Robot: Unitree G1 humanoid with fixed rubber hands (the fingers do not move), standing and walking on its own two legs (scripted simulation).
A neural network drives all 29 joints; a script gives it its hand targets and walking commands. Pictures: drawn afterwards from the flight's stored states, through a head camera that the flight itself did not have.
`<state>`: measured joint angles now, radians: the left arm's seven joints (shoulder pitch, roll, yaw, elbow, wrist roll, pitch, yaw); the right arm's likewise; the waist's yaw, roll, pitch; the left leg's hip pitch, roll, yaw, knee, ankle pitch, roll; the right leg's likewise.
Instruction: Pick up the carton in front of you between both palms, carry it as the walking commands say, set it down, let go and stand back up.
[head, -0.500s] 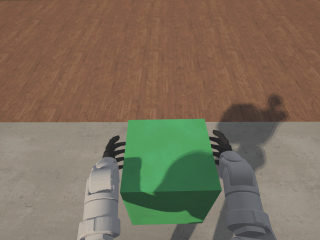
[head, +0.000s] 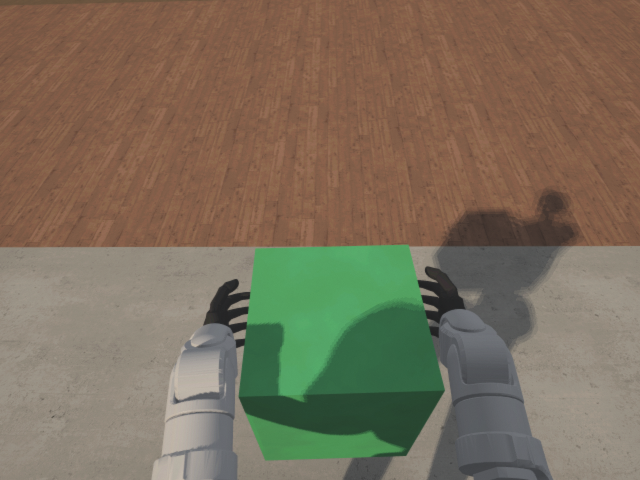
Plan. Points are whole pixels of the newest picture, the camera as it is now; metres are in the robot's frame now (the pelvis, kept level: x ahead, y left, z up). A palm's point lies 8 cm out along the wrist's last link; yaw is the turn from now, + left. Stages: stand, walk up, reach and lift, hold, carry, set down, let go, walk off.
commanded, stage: carry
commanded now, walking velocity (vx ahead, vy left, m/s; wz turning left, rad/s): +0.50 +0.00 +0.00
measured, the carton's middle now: (334, 356) +0.29 +0.00 -0.03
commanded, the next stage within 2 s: none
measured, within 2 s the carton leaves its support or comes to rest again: neither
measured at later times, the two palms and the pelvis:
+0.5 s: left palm (230, 247) +0.40 +0.14 +0.08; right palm (436, 237) +0.40 -0.15 +0.09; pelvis +0.15 +0.00 -0.01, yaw -3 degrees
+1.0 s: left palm (284, 155) +0.69 +0.08 +0.06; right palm (430, 147) +0.70 -0.22 +0.06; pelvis +0.45 -0.07 -0.01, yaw +0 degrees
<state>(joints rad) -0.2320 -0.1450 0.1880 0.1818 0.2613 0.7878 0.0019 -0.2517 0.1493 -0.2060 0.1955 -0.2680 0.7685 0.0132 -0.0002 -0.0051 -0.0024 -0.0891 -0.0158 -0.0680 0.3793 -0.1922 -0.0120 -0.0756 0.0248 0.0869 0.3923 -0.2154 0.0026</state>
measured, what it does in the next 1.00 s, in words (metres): walks ahead: left foot, then right foot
